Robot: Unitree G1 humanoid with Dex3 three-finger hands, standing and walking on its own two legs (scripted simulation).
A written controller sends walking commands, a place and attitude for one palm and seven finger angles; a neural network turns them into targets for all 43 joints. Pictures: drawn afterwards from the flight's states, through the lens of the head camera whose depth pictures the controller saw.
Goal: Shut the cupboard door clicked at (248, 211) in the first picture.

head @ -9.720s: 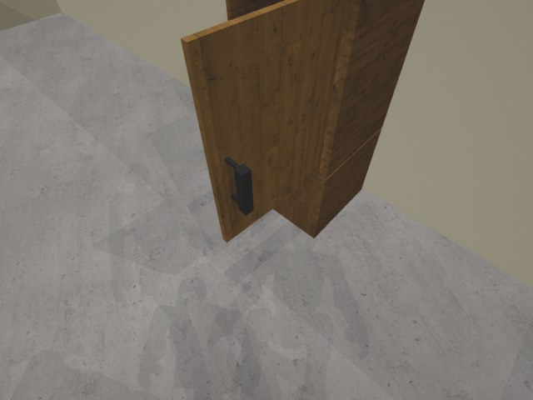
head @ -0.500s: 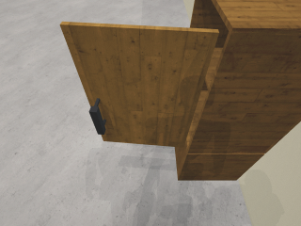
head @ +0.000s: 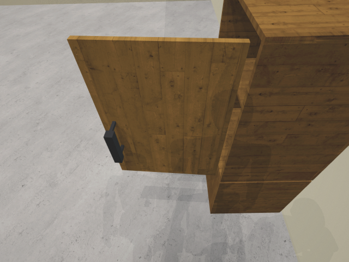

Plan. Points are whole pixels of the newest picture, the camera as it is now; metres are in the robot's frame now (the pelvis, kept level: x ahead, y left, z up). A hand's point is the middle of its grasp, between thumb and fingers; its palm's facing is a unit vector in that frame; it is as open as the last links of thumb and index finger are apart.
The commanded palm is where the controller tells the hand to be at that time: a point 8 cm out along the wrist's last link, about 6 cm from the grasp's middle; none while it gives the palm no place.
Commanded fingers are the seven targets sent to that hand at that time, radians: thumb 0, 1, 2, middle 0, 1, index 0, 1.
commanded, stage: look again from close up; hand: left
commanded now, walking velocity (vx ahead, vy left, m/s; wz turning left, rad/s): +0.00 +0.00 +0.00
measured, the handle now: (116, 142) +0.49 +0.23 -0.10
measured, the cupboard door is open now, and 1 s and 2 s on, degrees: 85 85 85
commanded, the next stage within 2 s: raise the hand and make a fist in 0.42 s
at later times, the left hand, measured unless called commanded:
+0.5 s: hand out of the picture +0.03 +0.17 -0.17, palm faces -0.01 -0.98 -0.21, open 7.3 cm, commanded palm none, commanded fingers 0.00 0.90 0.90 -0.20 -0.30 -0.20 -0.30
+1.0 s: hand out of the picture +0.12 +0.17 -0.09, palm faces +0.05 -1.00 -0.01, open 5.9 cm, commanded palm +0.12 +0.22 -0.07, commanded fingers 0.00 0.90 0.90 -0.64 -0.78 -0.64 -0.78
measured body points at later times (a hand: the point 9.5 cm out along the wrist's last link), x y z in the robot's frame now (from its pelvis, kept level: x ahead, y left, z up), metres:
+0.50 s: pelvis +0.01 -0.01 +0.00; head +0.03 -0.01 +0.45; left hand +0.03 +0.22 -0.15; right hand +0.03 -0.24 -0.16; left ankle -0.03 +0.10 -0.74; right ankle -0.02 -0.12 -0.74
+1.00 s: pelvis -0.07 -0.03 -0.12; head +0.00 -0.02 +0.32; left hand +0.11 +0.22 -0.09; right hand +0.19 -0.27 -0.15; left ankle -0.03 +0.10 -0.74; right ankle -0.02 -0.12 -0.74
